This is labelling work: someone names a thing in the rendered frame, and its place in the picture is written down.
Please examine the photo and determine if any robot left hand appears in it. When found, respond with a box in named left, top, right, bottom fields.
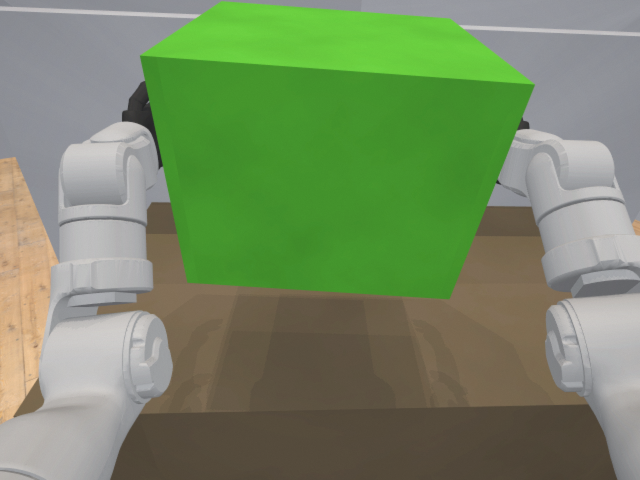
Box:
left=122, top=81, right=163, bottom=170

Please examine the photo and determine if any robot left forearm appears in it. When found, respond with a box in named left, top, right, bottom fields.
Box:
left=39, top=122, right=159, bottom=398

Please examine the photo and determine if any left robot upper arm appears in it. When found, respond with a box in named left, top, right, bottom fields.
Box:
left=0, top=310, right=173, bottom=480

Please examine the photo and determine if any robot right forearm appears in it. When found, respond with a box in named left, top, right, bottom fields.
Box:
left=497, top=129, right=640, bottom=298

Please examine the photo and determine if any pedestal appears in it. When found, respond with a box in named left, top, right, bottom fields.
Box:
left=13, top=202, right=617, bottom=480

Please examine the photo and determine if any carton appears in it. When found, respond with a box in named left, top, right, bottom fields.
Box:
left=140, top=1, right=535, bottom=299

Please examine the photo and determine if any right robot upper arm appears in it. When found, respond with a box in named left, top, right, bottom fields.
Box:
left=545, top=292, right=640, bottom=480

